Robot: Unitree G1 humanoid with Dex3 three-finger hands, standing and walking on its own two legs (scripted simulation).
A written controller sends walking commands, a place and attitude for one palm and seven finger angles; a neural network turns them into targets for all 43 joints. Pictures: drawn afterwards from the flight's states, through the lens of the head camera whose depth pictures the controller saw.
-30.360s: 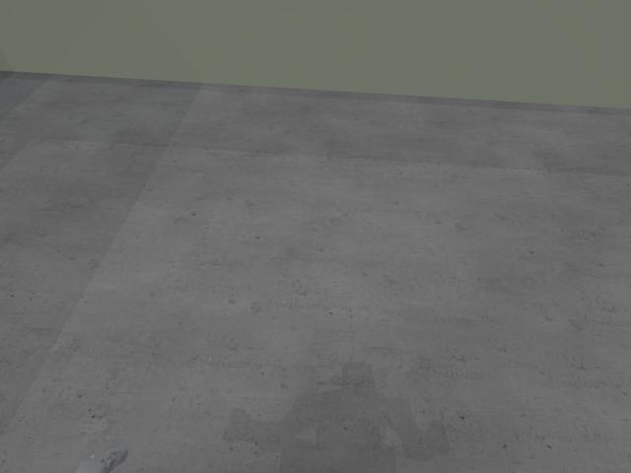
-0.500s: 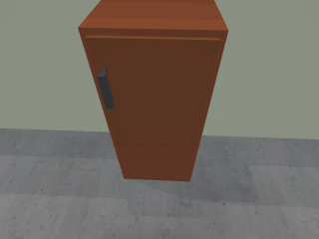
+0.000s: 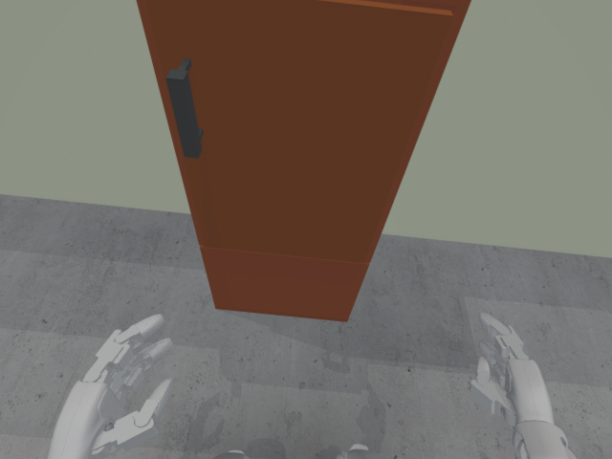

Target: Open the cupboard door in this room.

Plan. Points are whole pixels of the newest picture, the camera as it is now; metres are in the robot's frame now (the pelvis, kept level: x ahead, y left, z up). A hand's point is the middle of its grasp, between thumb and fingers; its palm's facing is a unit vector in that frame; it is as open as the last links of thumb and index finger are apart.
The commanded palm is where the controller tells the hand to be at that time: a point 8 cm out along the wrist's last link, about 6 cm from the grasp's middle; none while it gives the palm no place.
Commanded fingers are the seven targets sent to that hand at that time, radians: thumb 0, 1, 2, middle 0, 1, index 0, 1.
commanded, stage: raise the hand with hooked fingers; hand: left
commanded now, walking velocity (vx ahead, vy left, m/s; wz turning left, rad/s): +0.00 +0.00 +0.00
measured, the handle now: (189, 109) +0.59 +0.24 +0.11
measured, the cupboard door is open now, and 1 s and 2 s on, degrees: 0 0 0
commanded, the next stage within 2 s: move the hooked fingers beside the handle in 1.68 s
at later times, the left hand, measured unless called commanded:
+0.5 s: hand (88, 348) +0.21 +0.25 +0.07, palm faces +0.10 -0.99 -0.07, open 11.6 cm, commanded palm +0.19 +0.30 +0.07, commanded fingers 0.00 -0.20 0.43 -0.28 -1.00 -0.28 -1.00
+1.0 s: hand (60, 287) +0.26 +0.29 +0.11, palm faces +0.04 -1.00 -0.07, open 13.9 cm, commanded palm +0.24 +0.34 +0.12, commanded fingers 0.00 -0.50 0.30 -0.30 -1.20 -0.30 -1.20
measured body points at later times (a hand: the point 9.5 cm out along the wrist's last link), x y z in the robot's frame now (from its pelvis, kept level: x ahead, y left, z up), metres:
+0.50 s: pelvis -0.01 +0.01 +0.01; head +0.04 +0.02 +0.46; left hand +0.20 +0.31 +0.08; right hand +0.13 -0.23 -0.08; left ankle -0.02 +0.12 -0.68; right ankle +0.03 -0.10 -0.68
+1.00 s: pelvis +0.00 +0.03 +0.03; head +0.03 +0.03 +0.48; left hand +0.25 +0.34 +0.11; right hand +0.18 -0.20 -0.04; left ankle -0.02 +0.12 -0.68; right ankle +0.03 -0.10 -0.68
